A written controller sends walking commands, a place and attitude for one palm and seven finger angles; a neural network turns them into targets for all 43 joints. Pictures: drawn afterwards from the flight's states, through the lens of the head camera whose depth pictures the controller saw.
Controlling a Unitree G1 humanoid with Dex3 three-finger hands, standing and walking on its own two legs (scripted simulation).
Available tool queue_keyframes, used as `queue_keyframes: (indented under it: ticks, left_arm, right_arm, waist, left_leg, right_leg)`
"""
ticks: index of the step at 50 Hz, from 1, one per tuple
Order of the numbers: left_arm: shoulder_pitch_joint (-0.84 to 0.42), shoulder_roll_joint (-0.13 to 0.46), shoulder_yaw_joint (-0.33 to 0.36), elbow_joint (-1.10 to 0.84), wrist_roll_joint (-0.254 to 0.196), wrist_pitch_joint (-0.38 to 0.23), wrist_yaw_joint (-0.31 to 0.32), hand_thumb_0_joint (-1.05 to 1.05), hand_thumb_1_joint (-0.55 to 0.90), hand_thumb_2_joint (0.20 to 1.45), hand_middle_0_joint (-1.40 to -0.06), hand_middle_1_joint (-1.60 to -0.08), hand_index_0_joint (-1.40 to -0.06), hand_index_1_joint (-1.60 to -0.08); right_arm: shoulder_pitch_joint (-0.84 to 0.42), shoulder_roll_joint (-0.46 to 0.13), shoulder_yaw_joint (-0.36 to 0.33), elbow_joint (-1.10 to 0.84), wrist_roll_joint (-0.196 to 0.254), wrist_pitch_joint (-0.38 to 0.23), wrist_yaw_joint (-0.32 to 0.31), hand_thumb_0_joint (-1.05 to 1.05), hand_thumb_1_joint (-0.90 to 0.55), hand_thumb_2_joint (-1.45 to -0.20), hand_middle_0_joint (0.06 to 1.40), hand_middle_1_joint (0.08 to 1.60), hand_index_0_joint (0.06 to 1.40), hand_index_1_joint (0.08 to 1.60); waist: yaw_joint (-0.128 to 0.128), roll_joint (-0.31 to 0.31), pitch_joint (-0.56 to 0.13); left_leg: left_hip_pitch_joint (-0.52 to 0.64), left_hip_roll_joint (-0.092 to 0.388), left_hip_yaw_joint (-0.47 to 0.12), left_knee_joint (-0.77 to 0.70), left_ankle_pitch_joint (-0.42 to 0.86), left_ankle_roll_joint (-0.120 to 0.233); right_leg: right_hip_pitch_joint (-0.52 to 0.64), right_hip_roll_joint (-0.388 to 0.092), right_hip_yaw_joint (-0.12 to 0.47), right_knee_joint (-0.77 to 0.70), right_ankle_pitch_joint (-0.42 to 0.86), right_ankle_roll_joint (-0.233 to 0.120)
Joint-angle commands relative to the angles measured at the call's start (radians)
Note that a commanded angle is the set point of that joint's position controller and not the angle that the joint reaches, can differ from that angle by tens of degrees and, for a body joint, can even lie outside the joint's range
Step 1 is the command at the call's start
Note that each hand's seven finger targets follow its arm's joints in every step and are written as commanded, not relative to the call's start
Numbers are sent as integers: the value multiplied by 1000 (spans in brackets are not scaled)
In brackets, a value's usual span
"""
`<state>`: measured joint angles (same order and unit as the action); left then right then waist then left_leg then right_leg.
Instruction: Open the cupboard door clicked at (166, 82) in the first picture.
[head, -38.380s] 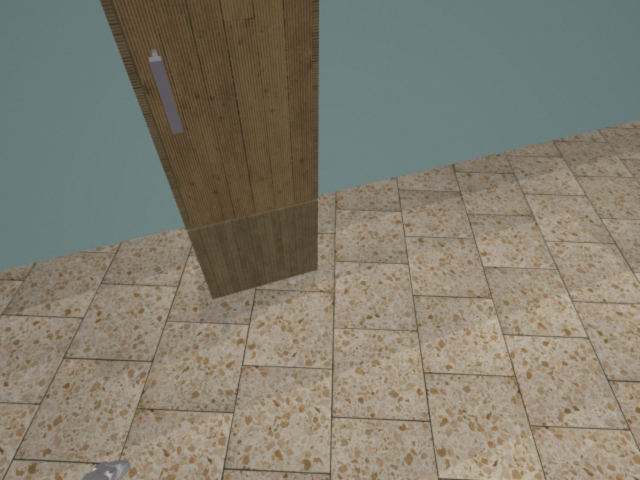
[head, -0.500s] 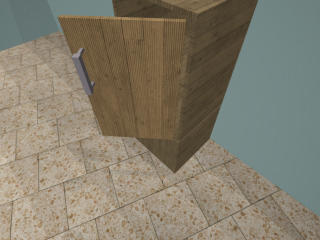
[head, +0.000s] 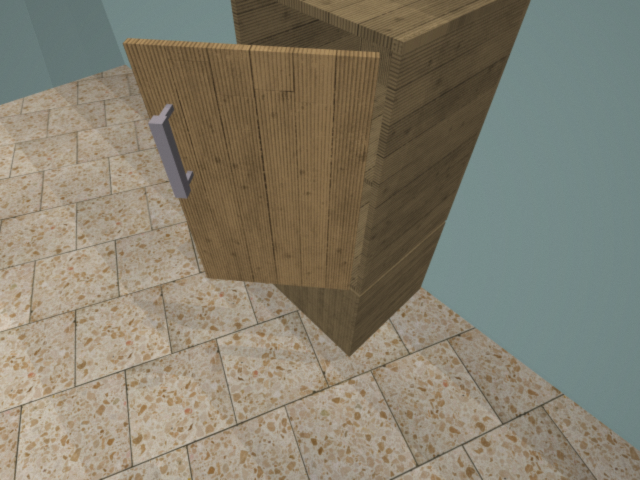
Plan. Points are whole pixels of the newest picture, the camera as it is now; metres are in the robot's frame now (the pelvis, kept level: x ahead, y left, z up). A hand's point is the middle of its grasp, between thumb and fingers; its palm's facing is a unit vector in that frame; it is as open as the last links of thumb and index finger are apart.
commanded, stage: come to a stop and stand still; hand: left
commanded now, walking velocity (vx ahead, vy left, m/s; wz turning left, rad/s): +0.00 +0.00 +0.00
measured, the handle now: (175, 152) +0.60 +0.29 +0.06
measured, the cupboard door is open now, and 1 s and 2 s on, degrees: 41 41 41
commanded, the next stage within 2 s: look again from close up in 0.62 s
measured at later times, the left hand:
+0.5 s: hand out of the picture +0.02 +0.18 -0.18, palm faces +0.04 -0.98 -0.19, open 7.4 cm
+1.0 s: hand out of the picture +0.04 +0.24 -0.17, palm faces +0.02 -0.96 -0.28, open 7.4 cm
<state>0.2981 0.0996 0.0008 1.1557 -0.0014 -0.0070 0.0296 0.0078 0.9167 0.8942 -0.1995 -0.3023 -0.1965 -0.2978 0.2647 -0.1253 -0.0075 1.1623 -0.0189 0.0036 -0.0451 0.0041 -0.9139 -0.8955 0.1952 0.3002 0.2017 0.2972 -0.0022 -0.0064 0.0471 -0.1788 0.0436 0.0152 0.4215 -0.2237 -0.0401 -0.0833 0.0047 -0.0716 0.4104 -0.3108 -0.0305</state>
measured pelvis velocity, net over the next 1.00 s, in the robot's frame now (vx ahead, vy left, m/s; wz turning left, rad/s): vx -0.01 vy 0.03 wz -0.02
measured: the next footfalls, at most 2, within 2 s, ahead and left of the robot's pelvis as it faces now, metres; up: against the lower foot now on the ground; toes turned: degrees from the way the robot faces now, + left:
none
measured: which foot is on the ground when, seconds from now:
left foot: down 0.00-1.00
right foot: down 0.00-1.00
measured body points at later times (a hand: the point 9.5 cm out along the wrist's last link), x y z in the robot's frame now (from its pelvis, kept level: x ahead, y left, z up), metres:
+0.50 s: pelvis +0.02 +0.01 +0.00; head +0.04 +0.01 +0.45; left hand +0.02 +0.23 -0.16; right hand +0.01 -0.20 -0.16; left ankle +0.00 +0.14 -0.74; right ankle -0.05 -0.09 -0.74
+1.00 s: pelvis -0.01 +0.03 -0.01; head -0.02 +0.03 +0.44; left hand +0.04 +0.29 -0.15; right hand +0.06 -0.23 -0.15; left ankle +0.00 +0.14 -0.74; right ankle -0.05 -0.09 -0.74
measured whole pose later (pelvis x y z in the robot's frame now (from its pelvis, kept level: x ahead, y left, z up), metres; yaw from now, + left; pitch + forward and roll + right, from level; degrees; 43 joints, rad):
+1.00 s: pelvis -0.01 +0.03 -0.01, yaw -1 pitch -2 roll +0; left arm 0.28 0.23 0.02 0.96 0.02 0.01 0.04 0.00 0.91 0.89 -0.20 -0.30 -0.20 -0.30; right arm 0.20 -0.24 -0.04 0.96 -0.02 0.00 -0.03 0.01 -0.91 -0.90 0.20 0.30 0.20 0.30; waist 0.00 0.00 0.03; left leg -0.25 0.01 0.05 0.58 -0.29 0.01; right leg -0.16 -0.04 -0.04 0.57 -0.37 0.02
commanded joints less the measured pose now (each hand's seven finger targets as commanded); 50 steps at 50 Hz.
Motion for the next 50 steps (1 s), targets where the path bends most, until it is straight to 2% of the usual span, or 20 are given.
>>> queue_keyframes:
  ticks: [1,7,21,22,26,29,35,36,37,38,39,41,42,43,44,45,46,47,48,50]
  left_arm:
    - [73,103,20,-24,5,-16,9,0,900,900,-200,-300,-200,-300]
    - [75,109,20,-25,5,-18,11,0,900,900,-200,-300,-200,-300]
    - [67,122,22,-33,5,-14,13,0,900,900,-200,-300,-200,-300]
    - [63,124,22,-33,5,-13,13,0,900,900,-200,-300,-200,-300]
    - [65,126,23,-35,6,-14,13,0,900,900,-200,-300,-200,-300]
    - [65,131,23,-36,5,-14,14,0,900,900,-200,-300,-200,-300]
    - [63,129,23,-36,5,-12,14,0,900,900,-200,-300,-200,-300]
    - [62,330,20,-140,29,-33,19,0,900,900,-200,-300,-200,-300]
    - [37,263,57,-150,27,-41,25,0,900,900,-200,-300,-200,-300]
    - [50,276,58,-166,20,-49,23,0,900,900,-200,-300,-200,-300]
    - [78,249,57,-168,18,-51,25,0,900,900,-200,-300,-200,-300]
    - [111,241,51,-182,23,-36,26,0,900,900,-200,-300,-200,-300]
    - [110,243,56,-195,22,-27,26,0,900,900,-200,-300,-200,-300]
    - [103,250,55,-209,25,-19,25,0,900,900,-200,-300,-200,-300]
    - [85,256,54,-227,26,-12,24,0,900,900,-200,-300,-200,-300]
    - [59,262,52,-245,26,-7,22,0,900,900,-200,-300,-200,-300]
    - [54,244,44,-257,24,-5,21,0,900,900,-200,-300,-200,-300]
    - [44,255,46,-263,21,-4,19,0,900,900,-200,-300,-200,-300]
    - [29,268,47,-266,21,-1,17,0,900,900,-200,-300,-200,-300]
    - [-5,283,46,-266,21,1,11,0,900,900,-200,-300,-200,-300]
  right_arm:
    - [74,-82,-14,-11,6,-11,-5,0,-900,-900,200,300,200,300]
    - [70,-92,-15,-13,4,-16,-6,0,-900,-900,200,300,200,300]
    - [70,-105,-14,-16,5,-19,-7,0,-900,-900,200,300,200,300]
    - [70,-105,-15,-15,4,-19,-7,0,-900,-900,200,300,200,300]
    - [72,-104,-14,-15,5,-20,-7,0,-900,-900,200,300,200,300]
    - [74,-112,-16,-15,4,-21,-8,0,-900,-900,200,300,200,300]
    - [75,-110,-17,-14,5,-21,-8,0,-900,-900,200,300,200,300]
    - [-11,-236,-21,-165,3,-32,15,0,-900,-900,200,300,200,300]
    - [29,-221,-50,-184,-7,-57,4,0,-900,-900,200,300,200,300]
    - [36,-217,-54,-184,-6,-64,-6,0,-900,-900,200,300,200,300]
    - [43,-199,-53,-196,0,-64,-10,0,-900,-900,200,300,200,300]
    - [33,-180,-47,-229,-1,-53,-3,0,-900,-900,200,300,200,300]
    - [7,-181,-50,-241,2,-43,0,0,-900,-900,200,300,200,300]
    - [-11,-181,-53,-258,4,-35,1,0,-900,-900,200,300,200,300]
    - [-15,-182,-55,-261,4,-29,2,0,-900,-900,200,300,200,300]
    - [-9,-195,-57,-260,3,-27,4,0,-900,-900,200,300,200,300]
    - [1,-197,-53,-253,-2,-29,7,0,-900,-900,200,300,200,300]
    - [-10,-222,-57,-250,-2,-27,7,0,-900,-900,200,300,200,300]
    - [-28,-238,-60,-253,-1,-26,9,0,-900,-900,200,300,200,300]
    - [-67,-257,-58,-260,-2,-23,14,0,-900,-900,200,300,200,300]
  waist:
    - [0,-14,37]
    - [0,-4,4]
    - [6,-21,13]
    - [3,-1,19]
    - [5,-19,5]
    - [3,-3,-8]
    - [3,-13,10]
    - [-3,0,92]
    - [-16,137,-84]
    - [-7,145,-211]
    - [2,58,-243]
    - [14,-117,-186]
    - [20,-166,-130]
    - [17,-161,-100]
    - [8,-127,-87]
    - [-3,-84,-85]
    - [-1,-38,-101]
    - [1,-11,-88]
    - [0,23,-75]
    - [4,22,-27]
  left_leg:
    - [34,55,-37,-39,201,41]
    - [52,53,-35,-26,267,43]
    - [60,53,-38,-34,305,49]
    - [59,53,-38,-37,309,48]
    - [67,54,-38,-35,326,51]
    - [75,52,-37,-28,353,49]
    - [67,52,-43,-36,340,51]
    - [31,32,-63,33,352,53]
    - [43,42,-43,99,473,63]
    - [81,48,-54,149,609,80]
    - [60,48,-47,176,633,83]
    - [-66,15,-4,178,447,81]
    - [-122,-4,11,174,279,80]
    - [-143,-14,18,151,166,80]
    - [-121,-10,18,127,161,82]
    - [-69,8,6,101,245,86]
    - [-2,29,-8,106,371,94]
    - [19,48,-24,121,419,98]
    - [12,58,-37,108,396,100]
    - [-34,63,-56,66,266,100]
  right_leg:
    - [-70,-114,90,-94,270,-8]
    - [-36,-123,81,-73,364,-6]
    - [-16,-121,69,-73,355,-1]
    - [-21,-123,75,-70,354,-2]
    - [-9,-122,69,-69,367,-1]
    - [-3,-125,69,-61,389,-1]
    - [-8,-123,67,-66,355,1]
    - [-106,-116,81,-47,487,1]
    - [-47,-140,97,82,515,-8]
    - [-3,-134,91,124,662,-23]
    - [21,-135,91,129,741,-28]
    - [76,-150,99,141,908,-30]
    - [77,-161,102,138,917,-30]
    - [63,-168,116,135,883,-36]
    - [30,-168,118,131,800,-38]
    - [-19,-148,106,131,671,-32]
    - [-58,-117,94,131,559,-22]
    - [-91,-105,86,114,469,-13]
    - [-111,-100,84,96,367,-8]
    - [-131,-94,91,53,219,-2]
